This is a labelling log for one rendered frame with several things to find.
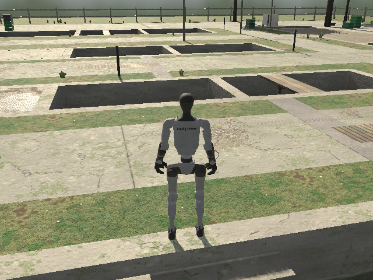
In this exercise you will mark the right robot forearm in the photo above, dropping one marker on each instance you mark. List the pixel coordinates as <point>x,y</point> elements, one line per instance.
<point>211,156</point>

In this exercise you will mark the robot right thigh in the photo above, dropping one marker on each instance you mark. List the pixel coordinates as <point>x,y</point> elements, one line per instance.
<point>200,174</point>

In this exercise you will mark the robot left hand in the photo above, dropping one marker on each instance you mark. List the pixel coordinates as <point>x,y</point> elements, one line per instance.
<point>157,166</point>

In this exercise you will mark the robot right upper arm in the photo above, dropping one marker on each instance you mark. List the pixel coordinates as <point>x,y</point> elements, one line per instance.
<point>204,123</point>

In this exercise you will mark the left robot forearm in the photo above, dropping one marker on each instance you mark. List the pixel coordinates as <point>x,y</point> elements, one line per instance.
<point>160,155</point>

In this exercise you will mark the robot left upper arm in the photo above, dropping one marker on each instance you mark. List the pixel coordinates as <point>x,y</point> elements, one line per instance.
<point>168,123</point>

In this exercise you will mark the robot right hand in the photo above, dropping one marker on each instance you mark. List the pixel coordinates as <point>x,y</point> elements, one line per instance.
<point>213,167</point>

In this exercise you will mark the robot right foot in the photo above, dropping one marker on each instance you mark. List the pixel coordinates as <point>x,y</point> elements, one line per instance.
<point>199,232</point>

